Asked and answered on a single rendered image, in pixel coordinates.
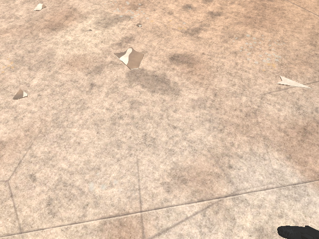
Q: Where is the right robot hand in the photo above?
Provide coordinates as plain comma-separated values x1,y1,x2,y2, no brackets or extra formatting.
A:
277,225,319,239

